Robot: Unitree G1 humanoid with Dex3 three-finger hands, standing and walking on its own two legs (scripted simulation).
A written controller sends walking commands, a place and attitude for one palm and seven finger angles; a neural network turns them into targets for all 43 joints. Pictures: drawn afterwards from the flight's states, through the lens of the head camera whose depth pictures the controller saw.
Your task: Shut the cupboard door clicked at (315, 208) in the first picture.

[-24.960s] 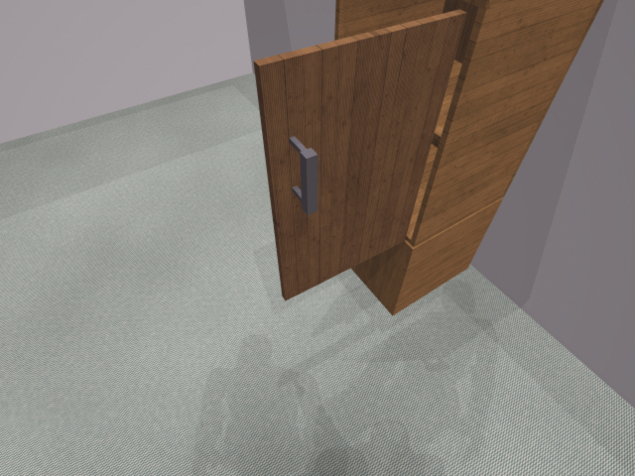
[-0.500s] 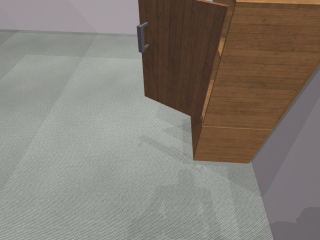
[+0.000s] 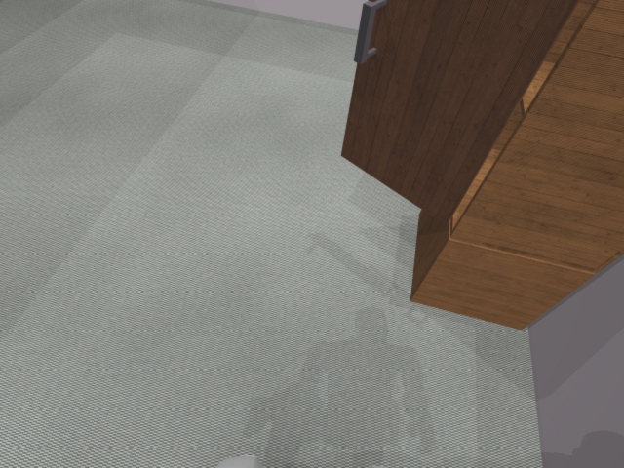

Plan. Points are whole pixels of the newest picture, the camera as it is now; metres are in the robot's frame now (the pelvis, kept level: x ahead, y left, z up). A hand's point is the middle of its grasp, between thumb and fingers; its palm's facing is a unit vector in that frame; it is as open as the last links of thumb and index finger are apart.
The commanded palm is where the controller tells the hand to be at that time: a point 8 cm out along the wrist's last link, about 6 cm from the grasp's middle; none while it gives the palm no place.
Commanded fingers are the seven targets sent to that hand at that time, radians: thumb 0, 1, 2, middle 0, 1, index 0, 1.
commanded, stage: walk to a spot facing it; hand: left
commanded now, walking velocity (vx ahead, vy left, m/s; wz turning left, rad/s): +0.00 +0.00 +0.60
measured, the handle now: (370, 31) +0.95 -0.09 +0.08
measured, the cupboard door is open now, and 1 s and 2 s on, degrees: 61 61 61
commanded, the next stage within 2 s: turn to face it in 1.78 s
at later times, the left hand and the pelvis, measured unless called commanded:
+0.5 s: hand out of the picture +0.04 +0.17 -0.13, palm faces +0.27 -0.91 -0.31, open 7.4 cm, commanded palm none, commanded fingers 0.00 0.90 0.90 -0.20 -0.30 -0.20 -0.30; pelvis +0.01 -0.05 +0.01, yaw +17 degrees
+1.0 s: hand out of the picture -0.02 +0.20 -0.15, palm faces +0.57 -0.78 -0.25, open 7.4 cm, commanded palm none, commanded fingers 0.00 0.90 0.90 -0.20 -0.30 -0.20 -0.30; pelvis +0.05 -0.02 +0.02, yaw +35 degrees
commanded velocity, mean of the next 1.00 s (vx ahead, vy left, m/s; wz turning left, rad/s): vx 0.09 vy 0.00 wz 0.60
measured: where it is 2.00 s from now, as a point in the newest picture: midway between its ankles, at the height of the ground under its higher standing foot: (221, 397)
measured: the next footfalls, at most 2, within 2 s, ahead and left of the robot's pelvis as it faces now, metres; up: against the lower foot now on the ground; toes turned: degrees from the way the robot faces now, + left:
right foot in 0.38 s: +0.06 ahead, -0.16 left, +0.00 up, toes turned +14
left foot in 0.78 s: -0.02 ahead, +0.08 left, +0.00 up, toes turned +33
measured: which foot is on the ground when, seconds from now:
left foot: down 0.00-0.38, up 0.40-0.76, down 0.78-1.00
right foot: up 0.00-0.36, down 0.38-0.78, up 0.80-1.00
